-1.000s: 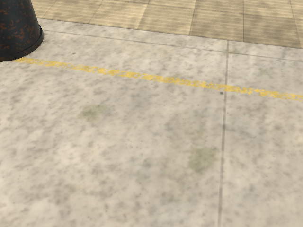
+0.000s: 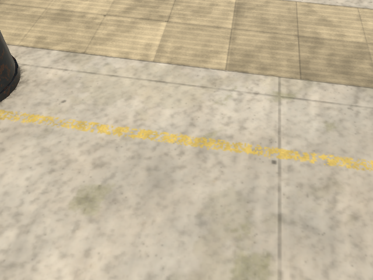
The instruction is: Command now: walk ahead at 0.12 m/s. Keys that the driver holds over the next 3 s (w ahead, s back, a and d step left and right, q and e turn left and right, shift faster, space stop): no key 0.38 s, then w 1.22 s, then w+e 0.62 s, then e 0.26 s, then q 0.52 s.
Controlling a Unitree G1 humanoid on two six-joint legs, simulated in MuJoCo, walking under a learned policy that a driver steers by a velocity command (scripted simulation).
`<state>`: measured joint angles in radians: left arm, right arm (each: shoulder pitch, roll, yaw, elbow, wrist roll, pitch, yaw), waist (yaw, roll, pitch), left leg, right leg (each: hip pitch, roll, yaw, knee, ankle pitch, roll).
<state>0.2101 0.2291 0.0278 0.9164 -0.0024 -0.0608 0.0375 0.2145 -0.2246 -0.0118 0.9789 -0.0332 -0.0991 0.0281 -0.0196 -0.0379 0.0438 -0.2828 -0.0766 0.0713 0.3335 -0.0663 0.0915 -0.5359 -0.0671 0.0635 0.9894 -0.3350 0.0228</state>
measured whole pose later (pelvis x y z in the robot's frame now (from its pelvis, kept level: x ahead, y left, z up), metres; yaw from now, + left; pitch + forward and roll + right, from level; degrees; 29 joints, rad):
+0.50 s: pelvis +0.09 -0.03 -0.01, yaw +1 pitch +0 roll +0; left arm 0.28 0.18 0.05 1.03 -0.02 -0.04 0.03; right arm 0.27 -0.21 -0.01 1.07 0.01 -0.04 -0.02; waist 0.00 0.01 0.00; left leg -0.26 -0.01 0.03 0.60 -0.38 0.06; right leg -0.27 0.01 0.00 0.57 -0.31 -0.03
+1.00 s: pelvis +0.26 -0.01 +0.00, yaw +1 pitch +2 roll +0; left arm -0.05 0.22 0.04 0.87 -0.03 -0.09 -0.03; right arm 0.50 -0.19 -0.01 1.09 0.01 -0.08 -0.01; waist -0.10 -0.03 0.02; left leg 0.14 -0.03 0.03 0.16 -0.33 0.04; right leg -0.64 -0.06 -0.04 0.61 0.01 -0.05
